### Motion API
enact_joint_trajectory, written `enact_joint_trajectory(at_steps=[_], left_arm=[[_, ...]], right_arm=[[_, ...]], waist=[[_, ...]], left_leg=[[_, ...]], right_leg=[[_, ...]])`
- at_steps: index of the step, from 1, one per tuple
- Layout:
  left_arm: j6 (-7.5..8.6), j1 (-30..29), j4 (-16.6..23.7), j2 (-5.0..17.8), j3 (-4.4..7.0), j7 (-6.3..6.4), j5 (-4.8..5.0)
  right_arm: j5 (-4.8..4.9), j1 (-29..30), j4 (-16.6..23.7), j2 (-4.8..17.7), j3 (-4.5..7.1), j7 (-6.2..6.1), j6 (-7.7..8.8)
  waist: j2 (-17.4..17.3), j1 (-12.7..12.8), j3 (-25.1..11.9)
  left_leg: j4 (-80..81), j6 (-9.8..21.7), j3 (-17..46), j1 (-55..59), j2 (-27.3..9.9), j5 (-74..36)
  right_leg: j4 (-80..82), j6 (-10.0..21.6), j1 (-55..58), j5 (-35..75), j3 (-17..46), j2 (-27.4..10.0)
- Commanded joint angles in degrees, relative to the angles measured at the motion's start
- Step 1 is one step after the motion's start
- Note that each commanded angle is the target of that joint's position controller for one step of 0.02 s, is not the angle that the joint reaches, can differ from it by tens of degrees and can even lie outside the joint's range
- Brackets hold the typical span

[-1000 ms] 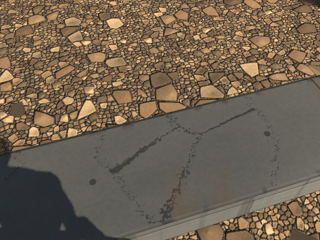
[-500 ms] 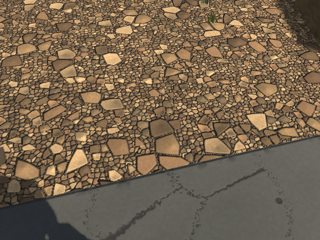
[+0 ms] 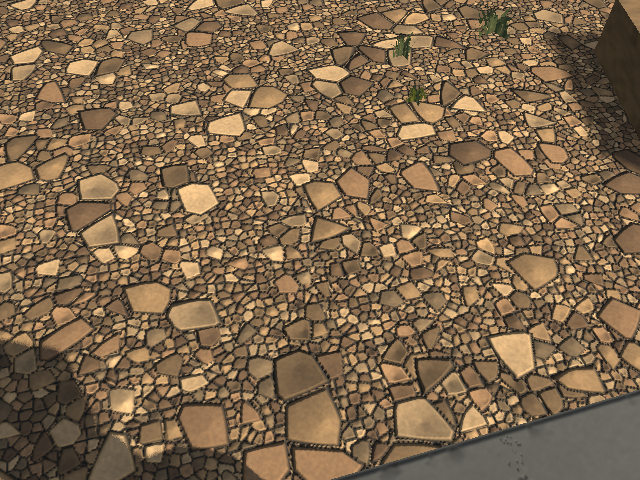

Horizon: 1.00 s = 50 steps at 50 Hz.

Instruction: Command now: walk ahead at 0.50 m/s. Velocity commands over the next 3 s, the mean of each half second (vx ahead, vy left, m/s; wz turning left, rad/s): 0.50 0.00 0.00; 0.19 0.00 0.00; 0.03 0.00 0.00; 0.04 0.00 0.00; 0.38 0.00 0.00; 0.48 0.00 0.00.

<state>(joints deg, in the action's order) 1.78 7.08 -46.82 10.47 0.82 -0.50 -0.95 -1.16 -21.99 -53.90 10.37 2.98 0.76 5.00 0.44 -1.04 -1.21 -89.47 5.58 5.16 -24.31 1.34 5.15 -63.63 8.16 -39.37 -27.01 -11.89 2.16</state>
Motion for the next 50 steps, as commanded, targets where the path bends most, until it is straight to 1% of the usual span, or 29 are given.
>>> enact_joint_trajectory(at_steps=[1, 3, 4, 5, 8, 11, 13, 16, 18, 20, 22, 23, 24, 25, 26, 28, 29, 31, 33, 36, 39, 42, 44, 45, 46, 47, 48, 49, 50], left_arm=[[2.86, 6.83, -6.86, -3.26, 0.53, 0.05, -1.8], [4.15, 8.68, -9.87, -3.73, 0.6, -0.22, -1.59], [4.78, 7.82, -9.66, -0.98, 1.11, -0.57, -1.08], [5.43, 7.17, -8.63, -0.17, 1.07, -0.73, -0.74], [7.31, 13.41, -9.66, 4.22, 1.96, -0.42, 1.6], [6.8, 20.39, -9.28, 4.84, 2.26, 1.06, 1.16], [6.25, 21.62, -8.3, 5.88, 2.52, 1.55, 0.62], [5.73, 23.32, -7.98, 6.43, 2.8, 1.67, 0.16], [5.5, 23.28, -8.02, 6.26, 2.74, 1.75, 0.04], [5.21, 23.07, -8.11, 7.82, 3.16, 2.24, 0.19], [4.27, 23.18, -8.2, 9.09, 3.51, 2.41, 0.25], [3.98, 21.26, -7.02, 8.91, 3.4, 2.36, 0.76], [4.02, 22.07, -3.97, 4.94, 2.4, 1.96, 1.82], [3.97, 25.54, -3.55, 4.36, 2.72, 1.61, 2.39], [3.79, 20.77, -2.93, 6.88, 3.36, 1.9, 0.94], [3.84, 16.7, -2.18, 5.78, 3.18, 1.57, 0.96], [3.01, 16.25, -1.72, 5.56, 3.16, 1.45, 0.31], [1.5, 18.27, -2.42, 3.72, 2.86, 0.95, -0.45], [0.63, 17.83, -2.22, 3.1, 2.8, 0.58, -0.64], [0.07, 12.56, -1.02, 2.29, 2.09, 0.62, -0.54], [-0.07, 7.46, -0.06, 2.16, 1.43, 0.95, -0.25], [0.15, 6.96, -0.28, 3.02, 1.48, 1.49, -0.33], [0.71, 8.69, -1.07, 3.2, 1.59, 1.91, -0.35], [1.32, 11.24, -2.07, 3.19, 1.58, 2.18, -0.58], [2.14, 14.54, -3.15, 6.06, 2.19, 2.52, -0.95], [2.44, 16.92, -3.58, 9.18, 2.65, 2.64, -1.06], [1.71, 16.84, -3.89, 6.86, 2.03, 2.6, 0.0], [1.14, 15.33, -3.6, 4.92, 1.3, 2.55, 0.25], [0.79, 12.52, -3.28, 4.5, 1.01, 2.63, -0.06]], right_arm=[[-0.5, 4.75, 11.73, -3.59, -1.58, -1.65, -0.25], [0.22, 2.42, 11.97, -4.79, -2.65, -2.11, -1.75], [0.0, 1.38, 11.93, -2.45, -2.39, -2.0, -2.54], [-0.01, 1.87, 11.03, -0.07, -1.62, -1.81, -2.81], [-0.75, 9.8, 13.84, 2.45, -1.07, -0.37, -3.16], [-0.12, 17.33, 14.33, 1.25, -1.43, 1.0, -2.65], [0.76, 21.82, 15.46, -0.11, -2.07, 1.54, -2.76], [0.35, 25.78, 16.39, 1.84, -1.59, 1.25, -3.06], [-0.02, 25.17, 16.03, 3.1, -1.18, 0.88, -2.96], [-0.3, 21.02, 14.54, 4.01, -0.68, 0.09, -2.65], [-0.64, 10.45, 10.44, 6.02, 0.47, -0.83, -1.63], [-1.48, 1.93, 7.82, 7.34, 1.2, -1.21, -0.82], [-2.99, -5.48, 6.91, 12.77, 2.57, -1.66, -0.33], [-1.36, -2.91, 6.75, 13.1, 2.86, -1.18, -0.94], [0.35, 3.01, 7.8, 10.5, 2.21, -0.9, -1.21], [0.39, 7.05, 7.9, 5.34, 0.55, -0.69, -0.05], [0.69, 6.89, 7.09, 4.23, 0.07, -0.92, 0.6], [0.59, 5.22, 5.81, 4.66, -0.34, -1.15, 1.65], [0.88, 3.93, 5.05, 6.59, -0.29, -1.24, 2.01], [0.75, 3.25, 4.37, 6.81, -0.71, -1.38, 1.21], [0.6, -0.64, 2.61, 7.03, -0.91, -1.51, 0.47], [0.34, -1.57, 1.57, 6.79, -0.96, -1.87, -0.15], [0.62, 0.11, 1.43, 7.0, -0.9, -2.18, -0.52], [1.0, 0.84, 1.31, 7.04, -0.86, -2.36, -0.6], [0.96, -0.5, 1.48, 6.94, -0.86, -2.53, -0.43], [1.21, -6.37, 1.16, 4.31, -1.4, -2.73, -0.64], [1.77, -10.61, -1.56, 2.07, -1.63, -2.95, -2.21], [1.05, -7.7, -1.38, 3.64, -1.2, -3.19, -3.39], [0.57, -4.7, -0.95, 3.65, -1.08, -3.05, -4.07]], waist=[[-5.46, -2.67, 3.87], [-1.34, -4.83, 4.04], [-0.89, -6.04, 4.88], [-1.95, -5.43, 3.68], [3.39, -2.46, 1.95], [2.77, 2.45, 0.17], [4.91, 3.85, 0.64], [6.14, 4.87, 3.01], [5.84, 3.97, 3.55], [6.48, 2.02, 1.89], [5.95, -2.14, -2.47], [4.5, -6.15, -6.52], [-4.33, -6.78, -13.44], [-13.91, -3.15, -15.58], [-4.35, -1.06, -6.59], [1.44, 1.41, 0.92], [0.71, 2.7, 1.62], [-1.92, 3.96, 0.47], [-3.77, 4.64, 0.12], [-5.88, 3.66, 0.86], [-6.92, 0.81, 0.71], [-6.11, 0.27, 0.72], [-5.24, 1.52, 1.16], [-3.31, 3.14, 0.88], [0.18, 3.37, -1.8], [5.81, 0.55, -6.12], [10.07, 1.09, -9.11], [9.13, 1.5, -6.21], [7.86, 1.05, -3.05]], left_leg=[[-22.17, 2.9, 4.41, -24.05, -1.3, 3.56], [-16.65, 3.03, 6.4, -26.97, -0.75, 4.61], [-5.64, 2.33, 5.5, -25.31, -1.36, 4.91], [0.91, 1.95, 3.99, -21.91, -1.03, 0.57], [18.9, 0.23, -5.51, -18.76, -2.74, -7.63], [32.32, -1.26, -10.4, -18.97, -3.64, -9.57], [42.61, -2.3, -11.06, -17.12, -3.34, -7.87], [50.74, -1.85, -11.25, -16.95, -3.07, -4.35], [55.1, -0.01, -12.06, -12.93, -1.76, -1.13], [57.93, 1.98, -13.14, -6.11, 0.95, 4.51], [63.53, 4.1, -13.01, 6.08, 3.05, 4.8], [64.53, 6.07, -8.86, 20.4, -0.81, 2.84], [64.46, 10.68, 10.73, 37.32, -16.01, 7.37], [72.37, 18.23, 34.47, 40.93, -25.9, -1.1], [73.18, 16.63, 25.73, 32.45, -23.47, -7.87], [74.55, 12.21, 10.46, 20.51, -18.61, -26.05], [75.19, 9.93, 5.72, 17.73, -16.21, -31.07], [75.58, 7.96, 0.93, 15.5, -13.94, -39.58], [75.27, 6.94, -2.63, 15.9, -12.16, -46.03], [74.64, 4.47, -7.05, 15.93, -8.88, -46.16], [73.56, 3.32, -7.46, 18.36, -9.24, -45.03], [70.59, 3.93, -5.81, 20.02, -11.29, -42.12], [66.98, 3.81, -4.61, 19.9, -11.89, -38.81], [63.6, 2.36, -4.79, 18.6, -10.77, -35.63], [59.81, 0.16, -4.98, 16.0, -8.43, -25.5], [55.22, -1.44, -6.87, 12.27, -4.77, -1.9], [51.12, -2.47, -7.57, 12.29, -0.24, 20.37], [49.96, -2.52, -6.05, 10.82, 0.19, 28.32], [50.03, -2.67, -5.19, 10.23, 0.38, 28.78]], right_leg=[[38.56, 3.42, 10.78, 10.31, 36.03, -15.39], [39.42, 0.5, 12.32, 19.83, 24.56, -12.43], [42.31, -0.84, 11.54, 20.09, 19.44, -10.54], [44.88, -2.16, 11.81, 25.1, 16.39, -9.51], [50.9, -2.78, 18.76, 42.32, 11.05, -7.66], [52.74, -3.04, 32.04, 46.8, 11.34, -7.31], [54.44, -1.82, 37.68, 46.46, 12.4, -8.77], [54.91, -0.03, 46.2, 46.88, 13.18, -12.26], [51.73, 0.2, 49.27, 56.6, 11.74, -13.44], [45.0, 0.0, 50.9, 71.66, 11.13, -14.39], [32.14, -0.56, 49.82, 73.95, 10.66, -13.94], [21.74, -0.88, 39.93, 63.42, 10.05, -12.61], [3.38, -2.26, 22.31, 37.55, 7.77, -7.43], [-13.96, -4.35, 7.9, -1.64, 10.11, 3.39], [-15.67, -4.14, 3.8, 2.33, 15.63, -0.93], [-10.31, -5.01, 7.04, 6.76, 15.85, -3.65], [-6.87, -5.64, 9.23, 7.66, 15.78, -4.49], [-3.1, -6.83, 13.07, 8.69, 14.32, -3.58], [0.97, -7.72, 12.35, 11.02, 12.73, -3.22], [13.01, -8.36, 13.02, 16.29, 10.03, -3.38], [21.8, -7.79, 14.86, 20.82, 8.33, -3.04], [26.38, -6.32, 17.3, 20.3, 8.66, -2.77], [32.16, -4.87, 20.99, 19.98, 8.96, -2.36], [38.92, -4.11, 26.12, 26.26, 9.64, -2.52], [39.89, -3.19, 33.51, 44.28, 14.33, -7.14], [35.98, 1.56, 40.67, 67.58, 21.75, -16.49], [37.45, 9.66, 39.2, 70.77, 28.18, -22.68], [41.22, 10.9, 35.27, 60.44, 30.89, -22.86], [43.92, 9.79, 31.48, 50.32, 30.24, -21.15]])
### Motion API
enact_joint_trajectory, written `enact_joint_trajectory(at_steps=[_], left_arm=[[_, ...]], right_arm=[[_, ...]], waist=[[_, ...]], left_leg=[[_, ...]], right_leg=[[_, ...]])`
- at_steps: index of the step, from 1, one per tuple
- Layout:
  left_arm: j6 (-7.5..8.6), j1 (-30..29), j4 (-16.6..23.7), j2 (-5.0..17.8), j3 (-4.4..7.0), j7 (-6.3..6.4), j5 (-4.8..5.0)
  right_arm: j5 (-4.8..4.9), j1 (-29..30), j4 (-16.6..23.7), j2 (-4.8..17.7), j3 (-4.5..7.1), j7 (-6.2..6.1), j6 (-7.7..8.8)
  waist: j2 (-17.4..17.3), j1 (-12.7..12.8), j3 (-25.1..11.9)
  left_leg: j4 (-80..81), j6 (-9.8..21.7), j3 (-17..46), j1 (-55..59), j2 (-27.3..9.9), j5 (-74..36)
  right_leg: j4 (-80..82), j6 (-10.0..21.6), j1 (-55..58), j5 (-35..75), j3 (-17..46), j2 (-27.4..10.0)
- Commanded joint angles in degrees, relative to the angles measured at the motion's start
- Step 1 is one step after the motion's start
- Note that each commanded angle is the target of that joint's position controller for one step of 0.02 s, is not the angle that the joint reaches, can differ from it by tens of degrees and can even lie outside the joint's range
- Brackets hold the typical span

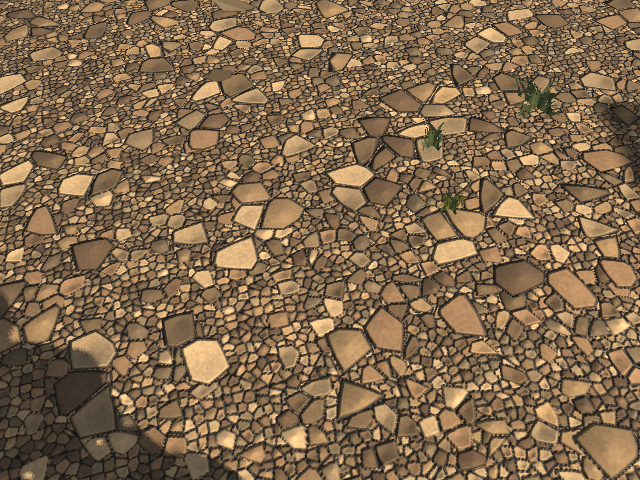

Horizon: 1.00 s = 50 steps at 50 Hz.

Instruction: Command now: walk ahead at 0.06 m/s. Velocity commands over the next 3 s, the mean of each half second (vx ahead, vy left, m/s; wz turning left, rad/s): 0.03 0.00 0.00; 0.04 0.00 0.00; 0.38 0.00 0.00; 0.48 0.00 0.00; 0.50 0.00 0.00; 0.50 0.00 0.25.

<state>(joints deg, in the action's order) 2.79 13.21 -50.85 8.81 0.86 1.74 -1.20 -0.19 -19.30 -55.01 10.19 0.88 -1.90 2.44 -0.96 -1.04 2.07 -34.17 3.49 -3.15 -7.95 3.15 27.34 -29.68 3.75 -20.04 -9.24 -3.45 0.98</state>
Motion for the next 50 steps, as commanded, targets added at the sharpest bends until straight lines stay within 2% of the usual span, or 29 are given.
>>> enact_joint_trajectory(at_steps=[1, 3, 4, 5, 6, 7, 8, 12, 27, 43, 44, 46, 47, 48, 49, 50], left_arm=[[-0.56, 4.22, 0.87, 5.96, 0.72, 0.62, -0.19], [-1.26, -0.29, 0.71, 6.29, 0.7, 0.97, 0.38], [-1.52, -0.43, 0.38, 6.76, 1.07, 0.79, 0.61], [-1.72, 0.87, -0.12, 6.86, 1.3, 0.51, 0.8], [-2.02, 2.08, -0.56, 6.64, 1.45, 0.32, 1.33], [-2.14, 2.3, -1.13, 6.41, 1.58, 0.11, 1.39], [-2.01, 3.09, -1.94, 6.15, 1.58, 0.02, 1.04], [-1.29, 5.0, -4.26, 5.64, 1.61, -0.2, 0.64], [-2.0, 6.54, -10.16, 4.45, 0.73, 0.3, 0.8], [-2.26, 7.65, -13.63, 2.94, 0.11, 0.52, 0.84], [-2.32, 8.03, -13.93, 2.59, 0.01, 0.46, 0.81], [-2.6, 7.36, -13.47, 3.35, 0.47, 0.18, 0.69], [-2.65, 6.41, -12.84, 3.58, 0.72, -0.06, 0.5], [-2.5, 4.3, -11.65, 3.0, 0.67, -0.45, 0.26], [-2.17, 2.16, -10.2, 1.77, 0.39, -0.9, -0.34], [-1.66, 0.33, -8.82, 1.64, 0.38, -1.29, -0.83]], right_arm=[[-0.48, -5.64, 0.15, 3.2, 0.89, -0.14, -2.08], [-0.46, -7.75, -1.47, 0.99, 0.16, 0.09, -2.7], [-0.84, -8.08, -2.37, 1.32, 0.09, 0.1, -2.76], [-1.41, -7.07, -2.22, 2.95, 0.23, 0.12, -2.68], [-1.42, -5.49, -1.81, 4.21, 0.38, 0.09, -2.51], [-1.13, -4.89, -2.35, 3.7, 0.25, 0.1, -2.27], [-0.98, -4.72, -2.8, 2.8, 0.0, 0.03, -1.91], [-0.56, -4.31, -3.73, 3.17, 0.12, -0.55, -0.81], [-0.44, -6.38, -7.25, 1.41, -0.48, -0.87, -1.0], [-0.41, -7.73, -9.28, -0.05, -0.94, -1.05, -0.95], [-0.49, -8.68, -9.63, -0.29, -0.99, -0.99, -0.93], [-0.64, -9.86, -9.72, 1.64, -0.12, -0.84, -1.18], [-0.5, -10.13, -9.41, 2.94, 0.41, -0.72, -1.35], [-0.26, -11.98, -9.48, 3.92, 0.87, -0.65, -1.39], [-0.15, -12.79, -9.72, 5.05, 1.39, -0.64, -1.31], [-0.27, -13.01, -9.8, 5.2, 1.68, -0.61, -1.07]], waist=[[7.86, 0.29, -5.06], [7.29, -3.0, -3.92], [6.53, -2.79, -3.37], [4.81, -1.45, -2.11], [2.99, -0.15, 1.1], [0.67, 0.38, 3.99], [-0.14, 0.78, 3.79], [-0.08, 1.54, 0.87], [0.44, 1.41, 2.81], [0.36, 1.49, 3.64], [0.31, 1.26, 2.6], [-1.68, 0.69, 4.47], [-4.09, 0.03, 6.59], [-5.94, -1.23, 9.36], [-7.68, -1.88, 12.52], [-7.87, -2.24, 14.44]], left_leg=[[-3.67, -0.87, 3.59, -5.12, -1.8, 4.5], [6.86, -1.34, 3.37, 2.26, -2.84, -7.26], [10.85, -1.38, 3.72, 4.7, -3.0, -12.8], [13.06, -1.19, 5.82, 4.58, -4.91, -14.08], [14.36, -0.6, 7.87, -0.14, -6.67, -9.55], [15.0, -0.25, 8.04, -5.1, -7.09, -7.8], [15.97, -0.27, 8.05, -6.17, -7.3, -8.68], [17.18, 0.16, 8.42, -4.26, -8.08, -14.03], [17.83, 0.34, 7.86, -2.9, -8.42, -17.02], [18.1, 0.38, 7.6, -2.73, -8.42, -17.49], [18.98, 0.63, 7.64, -2.37, -8.06, -12.4], [20.07, 2.55, 9.34, -3.74, -7.72, 2.46], [21.95, 4.26, 12.54, -4.19, -9.33, 10.66], [25.36, 6.39, 17.18, -3.56, -12.62, 17.18], [28.31, 8.62, 21.57, -2.88, -16.98, 20.23], [29.72, 10.36, 24.13, -2.49, -19.93, 18.71]], right_leg=[[12.07, 12.2, 9.2, 24.26, 20.02, -17.98], [14.31, 6.17, 2.97, 8.99, 14.11, -12.66], [14.29, 3.5, 1.49, 1.03, 12.25, -10.22], [14.81, 1.32, 0.16, -7.7, 11.45, -8.64], [15.42, 0.02, 0.11, -13.19, 10.42, -6.9], [14.72, -0.14, 2.89, -10.4, 9.5, -6.15], [13.22, 0.21, 5.72, -6.47, 9.56, -6.42], [10.03, 0.92, 10.42, 4.13, 8.69, -6.49], [10.12, 0.04, 10.86, 5.42, 8.0, -6.23], [10.02, -0.4, 10.96, 5.31, 7.9, -6.19], [10.1, -0.38, 11.27, 0.92, 7.58, -5.56], [6.3, 0.21, 7.94, -11.18, 5.24, -2.55], [2.77, 0.38, 3.64, -16.54, 3.36, -0.76], [-1.85, 0.19, -2.01, -17.63, 1.27, 0.71], [-6.27, -0.04, -6.73, -15.54, -1.17, 0.7], [-10.13, 0.09, -9.97, -13.4, -1.0, -1.4]])
Over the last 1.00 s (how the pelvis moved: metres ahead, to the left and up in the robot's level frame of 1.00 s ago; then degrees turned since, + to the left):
0.45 0.01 0.08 0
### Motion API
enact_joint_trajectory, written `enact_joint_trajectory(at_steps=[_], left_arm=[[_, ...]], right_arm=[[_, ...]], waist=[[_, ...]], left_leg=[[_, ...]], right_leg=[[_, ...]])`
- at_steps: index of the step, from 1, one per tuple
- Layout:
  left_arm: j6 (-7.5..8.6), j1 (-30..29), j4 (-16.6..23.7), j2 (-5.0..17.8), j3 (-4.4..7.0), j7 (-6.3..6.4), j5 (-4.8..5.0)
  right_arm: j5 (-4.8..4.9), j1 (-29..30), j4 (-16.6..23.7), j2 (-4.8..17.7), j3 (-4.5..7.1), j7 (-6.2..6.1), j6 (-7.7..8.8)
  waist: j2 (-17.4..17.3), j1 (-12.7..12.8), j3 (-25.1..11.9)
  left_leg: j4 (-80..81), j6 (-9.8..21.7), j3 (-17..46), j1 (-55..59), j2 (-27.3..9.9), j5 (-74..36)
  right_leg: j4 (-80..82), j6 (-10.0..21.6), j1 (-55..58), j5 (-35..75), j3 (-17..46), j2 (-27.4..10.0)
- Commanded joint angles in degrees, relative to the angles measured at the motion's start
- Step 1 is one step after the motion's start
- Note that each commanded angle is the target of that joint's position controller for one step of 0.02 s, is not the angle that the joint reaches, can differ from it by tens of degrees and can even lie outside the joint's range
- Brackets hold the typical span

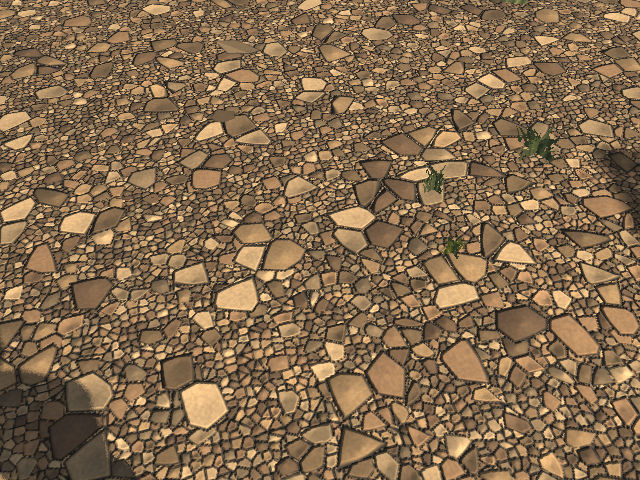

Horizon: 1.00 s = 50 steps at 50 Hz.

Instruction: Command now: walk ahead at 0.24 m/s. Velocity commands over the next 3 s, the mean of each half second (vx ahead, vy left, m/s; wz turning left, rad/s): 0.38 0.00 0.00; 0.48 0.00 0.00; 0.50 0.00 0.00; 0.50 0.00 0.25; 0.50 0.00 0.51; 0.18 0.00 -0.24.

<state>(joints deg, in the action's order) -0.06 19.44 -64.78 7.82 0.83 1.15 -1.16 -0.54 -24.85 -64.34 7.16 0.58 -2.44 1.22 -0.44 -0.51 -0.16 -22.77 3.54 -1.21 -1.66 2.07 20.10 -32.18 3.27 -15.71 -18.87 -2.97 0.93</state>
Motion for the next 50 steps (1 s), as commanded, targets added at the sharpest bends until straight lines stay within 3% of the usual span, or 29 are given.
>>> enact_joint_trajectory(at_steps=[1, 3, 6, 8, 9, 10, 11, 12, 13, 14, 16, 18, 24, 29, 32, 34, 35, 36, 37, 38, 39, 40, 42, 43, 46, 50], left_arm=[[1.78, -7.19, 6.34, 3.48, 0.72, -1.02, -0.78], [2.99, -8.11, 7.93, 4.91, 1.35, -1.68, -0.6], [4.15, -8.52, 9.91, 5.25, 2.05, -2.37, 0.47], [4.3, 0.28, 7.52, 4.23, 2.52, -2.42, 0.91], [4.51, 8.55, 4.61, 5.89, 3.61, -1.95, 0.87], [4.87, 17.74, 3.24, 11.14, 5.15, -1.02, -0.16], [4.19, 22.98, 1.64, 15.11, 5.82, -1.02, -0.25], [3.47, 15.5, 2.93, 12.11, 4.76, -0.83, -0.18], [3.64, 8.49, 5.35, 10.44, 4.14, -1.08, -0.04], [4.08, 4.64, 6.42, 9.63, 3.7, -1.3, 0.09], [5.02, 3.38, 6.33, 7.1, 2.54, -1.09, 0.37], [5.72, 6.65, 4.86, 6.96, 2.14, -0.75, 0.45], [6.15, 11.28, 3.39, 6.89, 1.37, -0.62, 0.2], [6.51, 12.73, 2.71, 7.87, 1.5, -0.11, 0.22], [6.59, 10.82, 2.69, 9.14, 1.88, 0.24, -0.11], [6.04, 9.56, 2.62, 10.28, 2.26, 0.34, -0.32], [5.9, 9.43, 3.01, 10.01, 2.14, 0.14, -0.02], [5.8, 12.12, 4.92, 5.66, 1.16, -0.43, 1.33], [5.74, 15.23, 4.79, 5.14, 1.7, -1.1, 2.28], [5.44, 8.9, 6.34, 8.37, 2.43, -0.93, 1.11], [5.73, 3.81, 7.74, 8.32, 2.43, -1.2, 0.62], [5.68, 2.75, 7.76, 7.0, 2.36, -1.31, 0.5], [4.17, 4.82, 7.12, 4.81, 2.17, -1.83, -0.96], [3.59, 4.98, 7.16, 4.44, 2.18, -2.07, -1.1], [2.47, -1.06, 9.59, 5.29, 2.37, -2.58, -1.11], [2.38, -11.89, 13.39, 6.04, 2.24, -2.88, -0.48]], right_arm=[[-0.34, -7.74, -0.56, 8.12, 2.15, 0.03, 0.54], [-0.97, -7.94, -0.62, 8.51, 2.56, 0.21, 1.44], [-0.77, -6.06, -0.2, 9.26, 2.93, 0.39, 2.53], [-0.17, -2.06, 0.74, 9.57, 3.0, 0.77, 2.88], [-0.35, -1.72, 1.0, 8.72, 2.62, 1.16, 3.34], [-0.07, -0.24, 2.97, 5.66, 1.55, 1.76, 3.69], [-0.28, -1.16, 4.96, 4.25, 1.43, 2.1, 3.8], [-1.57, 2.12, 5.89, 6.52, 2.09, 2.47, 3.35], [-1.47, 4.41, 6.67, 5.76, 1.96, 3.1, 3.44], [-1.06, 4.45, 6.65, 4.87, 1.83, 3.47, 3.67], [-1.47, 2.66, 6.22, 4.46, 1.97, 3.83, 2.98], [-1.46, 3.85, 6.84, 5.44, 2.4, 4.12, 2.12], [-1.0, 20.44, 13.03, 5.39, 2.16, 4.56, 1.42], [-0.45, 28.03, 16.02, 5.42, 1.72, 4.44, 1.64], [-0.61, 24.84, 15.73, 6.98, 2.49, 3.75, 2.22], [-0.68, 11.59, 11.6, 9.17, 3.88, 2.86, 2.93], [-1.63, 2.31, 8.71, 11.38, 4.94, 2.34, 3.44], [-3.03, -5.24, 7.93, 17.21, 6.44, 1.91, 3.62], [-1.69, -3.07, 8.03, 17.74, 6.71, 2.76, 2.73], [-0.33, 4.89, 9.21, 15.54, 6.12, 3.06, 2.48], [0.05, 9.45, 10.06, 11.39, 4.94, 3.26, 2.88], [-0.23, 11.09, 9.66, 8.93, 4.17, 3.29, 3.36], [-0.29, 9.39, 7.82, 6.16, 3.05, 2.71, 4.25], [-0.32, 7.44, 7.05, 6.47, 2.98, 2.54, 4.72], [-0.21, 3.95, 5.99, 9.19, 3.24, 2.43, 5.27], [-0.08, -0.41, 5.36, 8.82, 2.68, 2.53, 5.09]], waist=[[-7.51, -2.79, 16.94], [-5.4, -2.39, 15.59], [-4.91, -0.86, 12.76], [-3.98, 4.11, 10.07], [-0.55, 7.25, 6.35], [10.81, 11.18, 1.28], [19.69, 10.39, -1.24], [9.6, 6.04, 3.63], [3.64, 3.76, 6.84], [1.05, 1.75, 7.18], [2.04, -0.52, 5.91], [3.18, -0.74, 5.59], [3.97, 1.59, 8.5], [4.87, 2.72, 8.83], [5.13, 0.21, 6.51], [4.83, -5.31, -0.77], [3.59, -8.76, -5.62], [-5.1, -8.89, -13.44], [-11.86, -5.93, -17.97], [-4.35, -3.23, -8.84], [-0.94, -2.53, -2.28], [0.6, -0.48, 1.53], [-0.88, 2.3, 2.58], [-1.18, 2.61, 2.59], [-1.66, 2.61, 4.46], [-1.9, 0.17, 6.51]], left_leg=[[18.61, 11.27, 22.95, -6.44, -20.06, 21.94], [17.07, 11.5, 20.89, 0.0, -19.97, 12.14], [13.98, 9.46, 14.93, -0.22, -17.67, 1.01], [7.42, 6.89, 8.69, -10.44, -13.99, -6.64], [-1.98, 5.2, 4.82, -16.27, -10.68, -14.3], [-21.51, 1.8, -2.36, -24.96, -4.36, -11.49], [-38.25, 0.81, -3.48, -35.4, 2.36, 10.48], [-46.06, 2.24, 2.41, -37.56, -2.56, 7.96], [-46.88, 2.84, 3.21, -37.61, -4.96, 1.35], [-44.71, 2.86, 3.36, -35.36, -6.53, -3.35], [-41.29, 1.7, 2.22, -31.7, -7.63, -6.27], [-39.71, 0.82, 0.45, -33.08, -7.31, -7.69], [-25.93, -1.4, -3.04, -39.48, -6.77, -15.08], [-12.76, 0.31, -5.11, -33.46, -4.32, -19.27], [-9.79, 3.42, -5.93, -26.6, -1.7, -15.16], [-6.52, 5.84, -6.66, -12.58, 1.55, -12.61], [-4.94, 7.5, -3.12, 0.69, -1.9, -12.14], [-3.08, 11.87, 17.8, 15.51, -18.17, -2.96], [7.94, 17.97, 43.62, 20.43, -26.78, 1.76], [9.69, 15.4, 36.12, 12.36, -23.83, 7.06], [11.47, 13.56, 27.86, 3.49, -21.79, 4.44], [13.33, 11.36, 21.91, -3.1, -19.08, -1.62], [14.47, 8.75, 13.84, -9.26, -15.18, -10.27], [14.67, 8.82, 12.2, -9.78, -14.53, -13.99], [16.75, 9.06, 8.4, -9.06, -13.43, -16.97], [17.72, 8.09, 5.26, -5.06, -11.81, -22.77]], right_leg=[[-10.33, 0.77, -17.66, -4.01, -0.74, -2.59], [-11.92, 0.79, -22.21, -4.84, 0.42, -4.16], [-5.54, 0.73, -15.22, -1.66, -1.12, -3.25], [2.06, 1.25, 3.41, 3.89, -4.39, 0.49], [4.32, 1.88, 16.32, 3.88, -3.29, 1.77], [13.96, 5.34, 26.11, -8.98, 15.0, -11.03], [24.35, 10.73, 28.88, -17.9, 39.66, -22.7], [24.44, 10.67, 21.43, -21.42, 38.76, -22.71], [24.19, 9.76, 15.41, -17.77, 32.76, -21.29], [25.14, 8.5, 11.85, -10.22, 26.53, -18.81], [25.84, 6.73, 9.85, 1.63, 17.61, -14.76], [25.58, 6.76, 11.67, 11.57, 13.0, -13.45], [26.44, 7.55, 13.68, 25.58, 6.48, -11.6], [25.4, 7.17, 17.0, 34.34, 3.87, -12.21], [18.24, 6.28, 21.08, 51.46, 2.31, -13.39], [1.9, 5.04, 21.44, 60.56, 0.85, -12.31], [-10.97, 4.28, 13.53, 50.49, -0.2, -10.3], [-31.65, 2.75, -1.65, 24.09, -2.8, -4.68], [-47.33, 1.96, -15.18, -9.99, 2.36, 4.35], [-48.46, 2.93, -20.23, -4.53, 6.17, -0.7], [-45.14, 3.04, -20.21, 0.36, 5.83, -2.96], [-41.08, 3.0, -17.68, 2.64, 5.63, -4.91], [-35.89, 1.95, -12.2, 3.75, 5.46, -6.56], [-34.83, 1.46, -11.75, 4.08, 4.79, -6.51], [-29.8, -0.05, -17.26, 8.22, 3.11, -7.71], [-18.0, -1.75, -22.79, 16.11, 1.0, -7.98]])
Over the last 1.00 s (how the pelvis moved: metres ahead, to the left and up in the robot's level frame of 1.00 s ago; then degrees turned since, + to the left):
0.04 0.01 0.01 0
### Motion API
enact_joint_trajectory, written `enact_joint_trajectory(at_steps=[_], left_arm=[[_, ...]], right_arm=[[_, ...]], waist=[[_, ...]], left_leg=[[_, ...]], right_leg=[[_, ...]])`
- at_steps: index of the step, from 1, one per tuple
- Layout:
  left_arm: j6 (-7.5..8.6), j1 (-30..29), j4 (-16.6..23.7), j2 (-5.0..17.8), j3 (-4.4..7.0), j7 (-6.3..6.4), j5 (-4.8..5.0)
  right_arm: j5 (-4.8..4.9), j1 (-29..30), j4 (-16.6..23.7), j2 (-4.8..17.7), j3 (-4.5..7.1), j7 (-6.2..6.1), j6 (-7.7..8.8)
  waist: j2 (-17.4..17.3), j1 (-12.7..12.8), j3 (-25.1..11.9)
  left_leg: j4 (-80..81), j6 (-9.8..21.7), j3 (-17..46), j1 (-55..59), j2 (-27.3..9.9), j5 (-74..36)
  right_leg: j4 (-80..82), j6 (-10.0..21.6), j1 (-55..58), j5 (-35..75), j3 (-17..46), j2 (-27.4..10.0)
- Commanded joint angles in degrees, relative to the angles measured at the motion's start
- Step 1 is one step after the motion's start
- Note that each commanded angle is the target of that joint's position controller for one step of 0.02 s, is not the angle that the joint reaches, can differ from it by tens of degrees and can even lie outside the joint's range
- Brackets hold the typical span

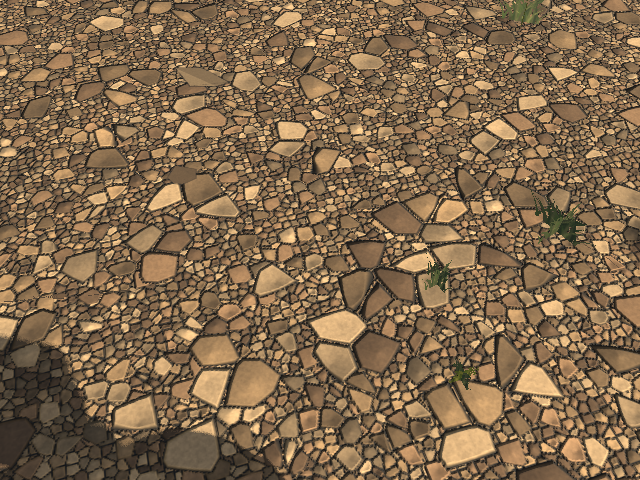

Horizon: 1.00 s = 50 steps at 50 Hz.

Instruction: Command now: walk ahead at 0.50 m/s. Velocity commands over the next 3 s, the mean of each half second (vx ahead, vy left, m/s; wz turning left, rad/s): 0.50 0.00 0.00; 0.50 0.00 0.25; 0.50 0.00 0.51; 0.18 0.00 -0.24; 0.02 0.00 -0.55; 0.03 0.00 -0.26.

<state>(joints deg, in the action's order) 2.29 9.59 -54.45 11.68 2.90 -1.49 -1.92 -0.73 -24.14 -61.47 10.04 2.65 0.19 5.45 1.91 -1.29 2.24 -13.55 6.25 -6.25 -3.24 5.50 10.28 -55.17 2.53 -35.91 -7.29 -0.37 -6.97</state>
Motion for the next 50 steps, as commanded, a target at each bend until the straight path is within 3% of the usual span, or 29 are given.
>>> enact_joint_trajectory(at_steps=[1, 5, 8, 10, 11, 12, 13, 14, 15, 16, 17, 18, 19, 20, 22, 25, 30, 35, 38, 40, 41, 42, 43, 44, 45, 46, 48, 50], left_arm=[[0.13, -4.1, 3.74, 1.84, -0.03, -0.3, 0.47], [0.46, -10.7, 5.88, 1.37, -0.57, -0.31, 0.81], [0.99, -13.41, 7.39, 2.14, -0.43, -0.2, 0.77], [1.51, -11.1, 7.2, 2.88, -0.03, 0.06, 0.75], [1.79, -7.11, 6.05, 3.65, 0.43, 0.44, 0.7], [2.19, 0.52, 3.55, 4.65, 1.12, 0.89, 0.56], [2.77, 10.69, 0.3, 6.58, 2.08, 1.45, -0.29], [3.02, 19.69, -1.01, 12.32, 3.58, 2.07, -1.85], [2.14, 19.13, -1.25, 14.13, 4.26, 1.39, -0.64], [1.66, 11.76, -0.05, 11.68, 3.67, 1.04, 0.86], [1.95, 6.97, 0.72, 7.73, 2.54, 0.85, 1.2], [2.37, 5.01, 0.46, 4.96, 1.72, 0.79, 0.91], [2.81, 5.29, -0.52, 3.18, 1.09, 1.06, 1.03], [3.15, 6.0, -1.33, 2.28, 0.7, 1.3, 1.03], [3.98, 9.27, -2.69, 3.52, 0.75, 1.51, 1.2], [4.24, 12.24, -3.46, 5.37, 0.91, 1.54, 1.31], [4.08, 17.03, -4.35, 4.93, 0.3, 1.53, 1.34], [4.12, 20.66, -5.98, 5.18, 0.27, 2.35, 0.54], [3.97, 19.06, -6.12, 6.15, 0.52, 3.14, 0.25], [3.45, 17.6, -5.84, 7.67, 0.93, 3.41, 0.06], [3.03, 16.65, -5.23, 8.2, 1.01, 3.41, 0.36], [3.07, 15.84, -2.96, 7.31, 0.61, 3.22, 0.82], [3.41, 20.04, -0.73, 2.67, -0.03, 1.82, 2.24], [3.71, 13.64, 0.33, 6.78, 0.88, 1.67, 1.06], [4.49, 8.54, 2.61, 6.99, 0.9, 1.35, 1.41], [4.91, 7.28, 2.86, 6.72, 0.88, 1.4, 1.3], [3.22, 8.07, 3.32, 5.51, 0.81, 1.44, -0.2], [1.4, 7.69, 4.22, 4.59, 0.74, 1.11, -0.79]], right_arm=[[0.14, -2.09, 2.32, 5.92, 0.5, -0.13, 0.87], [-0.03, -6.56, 0.93, 6.08, 0.29, -0.53, 0.9], [-0.63, -7.76, 0.11, 6.66, 0.41, -1.07, 0.65], [-0.85, -6.07, 0.17, 7.51, 0.64, -1.43, 0.54], [-0.95, -5.15, 0.23, 8.19, 0.85, -1.55, 0.47], [-0.92, -4.24, 0.26, 8.67, 0.98, -1.49, 0.23], [-0.47, -3.35, 0.78, 8.23, 0.79, -1.36, 0.1], [1.08, -5.01, 3.0, 4.62, -0.19, -0.85, 0.15], [2.31, -9.65, 2.74, 3.68, 0.22, -0.29, 0.22], [0.89, -4.25, 3.5, 7.31, 1.12, -0.55, -0.16], [0.41, 0.77, 4.95, 6.62, 1.01, -0.31, 0.13], [0.3, 2.27, 5.12, 5.28, 0.9, -0.16, 0.12], [-0.76, 2.56, 5.35, 4.73, 1.02, 0.07, -0.55], [-1.34, 0.93, 4.72, 3.38, 0.79, 0.45, -1.4], [-1.6, 1.32, 5.04, 2.88, 0.86, 1.02, -2.43], [-1.54, 8.47, 7.65, 3.71, 0.92, 1.43, -3.24], [-0.66, 20.2, 11.66, 3.42, 0.22, 1.68, -3.05], [-0.34, 26.09, 13.87, 3.41, -0.3, 1.74, -2.66], [-0.64, 24.14, 13.99, 4.2, 0.2, 1.58, -2.17], [-0.93, 15.47, 11.47, 5.79, 1.29, 1.06, -1.73], [-1.42, 6.87, 8.69, 7.16, 2.21, 0.82, -1.33], [-2.49, -2.12, 7.0, 11.83, 3.74, 0.38, -1.18], [-2.21, -2.77, 7.15, 16.76, 5.02, 0.31, -1.66], [-0.1, 0.54, 7.26, 15.18, 4.65, 0.75, -2.41], [0.17, 5.35, 8.3, 13.27, 4.13, 0.64, -2.57], [0.03, 7.58, 8.51, 10.45, 3.42, 0.7, -2.42], [0.56, 9.15, 8.52, 7.83, 2.52, 0.14, -1.85], [1.01, 7.14, 8.21, 8.92, 2.59, -0.09, -0.99]], waist=[[-4.48, 0.38, 4.14], [-5.54, -1.85, 4.26], [-5.87, -2.01, 4.82], [-6.25, -0.01, 3.68], [-6.82, 1.84, 1.52], [-6.36, 5.06, -2.36], [-4.85, 9.11, -7.83], [3.09, 10.53, -16.04], [12.11, 7.64, -21.63], [2.93, 5.32, -13.67], [0.07, 4.46, -6.41], [-1.65, 2.57, -2.25], [-0.62, 1.02, -0.67], [0.19, -0.18, -0.55], [0.59, -0.88, -0.48], [0.75, -0.26, 1.73], [1.34, 2.56, 3.42], [1.98, 4.21, 4.55], [2.28, 2.15, 3.45], [2.91, -1.56, -1.89], [1.8, -5.26, -6.34], [-2.7, -8.51, -12.38], [-16.35, -4.28, -16.85], [-7.0, -4.03, -14.43], [-5.22, -2.7, -6.88], [-0.83, -0.9, -3.53], [-1.16, 2.5, -2.09], [-2.16, 3.22, -2.22]], left_leg=[[8.23, 4.95, 9.41, -2.61, -14.84, -15.12], [6.6, 4.46, 7.72, 3.83, -15.41, -21.85], [3.82, 5.03, 7.71, 9.88, -17.57, -27.56], [-0.71, 4.26, 6.64, 11.62, -18.28, -38.5], [-5.47, 3.56, 6.05, 11.7, -18.2, -46.51], [-14.13, 2.75, 5.07, 10.97, -17.15, -50.27], [-26.19, 1.69, 3.5, 3.83, -15.02, -42.88], [-45.9, -0.14, 0.66, -12.02, -10.17, -19.23], [-63.1, -1.3, 4.04, -27.01, -0.1, 19.49], [-65.2, -0.37, 9.55, -32.2, -4.84, 14.98], [-62.63, -0.37, 9.33, -32.94, -6.96, 10.3], [-58.53, -0.42, 9.03, -30.84, -9.0, 7.44], [-55.22, -0.88, 9.11, -28.37, -10.24, 6.22], [-53.42, -1.46, 8.71, -25.83, -10.66, 5.56], [-51.39, -2.42, 7.44, -25.92, -10.73, 4.48], [-46.09, -3.98, 5.85, -31.91, -12.08, -0.82], [-31.17, -5.2, 3.15, -34.06, -11.33, -9.13], [-22.45, -2.23, 1.69, -33.37, -8.86, -9.46], [-19.47, 1.01, 0.1, -28.46, -6.06, -3.68], [-17.86, 3.68, -2.16, -18.6, -1.84, 0.59], [-14.18, 5.36, -1.43, -7.76, -1.02, -1.57], [-13.4, 8.98, 12.08, 6.52, -11.25, 1.39], [-6.5, 18.86, 44.11, 21.28, -26.44, 1.24], [-2.76, 16.92, 45.79, 19.36, -24.42, 3.93], [-1.83, 14.97, 37.13, 11.69, -23.23, 0.6], [-0.43, 12.94, 32.29, 5.13, -20.9, -6.51], [0.77, 10.3, 25.01, -3.08, -16.24, -14.82], [1.44, 10.22, 22.67, -5.25, -14.47, -18.11]], right_leg=[[8.26, -1.15, -2.12, 6.13, -2.28, 0.46], [17.26, -0.31, -1.28, 8.79, -4.4, 2.68], [21.17, 1.47, -1.49, 5.43, -4.51, 3.71], [23.65, 3.36, 3.47, 0.87, -5.27, 5.64], [24.51, 4.44, 8.99, -1.51, -5.94, 7.5], [27.04, 5.67, 17.34, -1.45, -6.66, 9.4], [28.99, 7.43, 31.36, 0.83, -4.35, 7.25], [29.93, 11.74, 48.16, -4.72, 14.39, -8.15], [38.57, 18.53, 55.95, -5.49, 40.07, -18.36], [39.75, 16.15, 48.94, -9.47, 33.48, -15.24], [41.52, 14.44, 40.32, -7.88, 25.49, -13.21], [43.73, 12.06, 33.65, -3.39, 19.69, -10.37], [44.73, 10.29, 29.56, 0.39, 15.45, -7.96], [45.56, 9.22, 27.25, 2.53, 12.27, -6.34], [46.32, 9.37, 26.69, 8.17, 9.51, -5.28], [48.52, 9.48, 27.73, 9.55, 6.68, -4.37], [48.91, 8.24, 31.56, 16.11, 3.03, -2.6], [47.75, 7.62, 39.96, 20.95, -1.69, -5.16], [41.34, 6.45, 43.84, 36.48, -4.95, -6.68], [27.72, 5.5, 44.76, 50.59, -7.1, -6.51], [15.88, 4.28, 40.47, 47.2, -8.85, -5.26], [-1.53, 2.87, 27.81, 29.42, -10.04, -3.37], [-23.03, 0.15, 4.09, -20.38, -8.19, 10.19], [-25.87, 1.16, -2.77, -19.24, 2.51, 7.77], [-23.37, 1.36, -5.16, -13.4, 2.61, 4.88], [-19.06, 1.05, -2.66, -9.94, 2.52, 3.1], [-13.07, -0.73, 3.42, -9.11, 2.74, 1.26], [-9.32, -2.51, 4.63, -9.68, 1.94, 1.24]])
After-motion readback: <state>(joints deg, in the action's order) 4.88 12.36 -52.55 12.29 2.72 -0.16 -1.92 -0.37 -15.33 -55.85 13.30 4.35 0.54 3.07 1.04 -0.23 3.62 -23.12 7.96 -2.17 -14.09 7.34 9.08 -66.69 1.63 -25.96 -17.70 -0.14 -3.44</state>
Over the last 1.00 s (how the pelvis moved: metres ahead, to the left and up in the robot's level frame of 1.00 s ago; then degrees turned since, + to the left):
0.48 -0.02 0.01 0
